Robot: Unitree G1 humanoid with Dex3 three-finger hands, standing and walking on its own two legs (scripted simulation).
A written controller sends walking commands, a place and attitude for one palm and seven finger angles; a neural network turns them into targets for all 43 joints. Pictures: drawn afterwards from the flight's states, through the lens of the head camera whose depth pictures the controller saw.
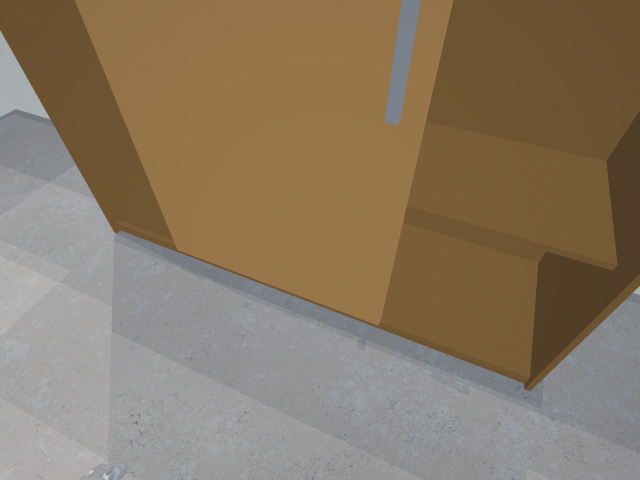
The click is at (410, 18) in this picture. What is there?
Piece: wardrobe's sliding door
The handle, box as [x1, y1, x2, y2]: [385, 0, 420, 124]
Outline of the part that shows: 420,0 402,0 401,2 385,122 396,124 400,118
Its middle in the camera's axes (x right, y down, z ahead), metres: +0.15 -0.35 +0.64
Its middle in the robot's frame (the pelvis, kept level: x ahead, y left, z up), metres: +0.74 -0.11 +0.25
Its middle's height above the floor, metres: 1.02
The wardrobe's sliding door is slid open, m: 0.50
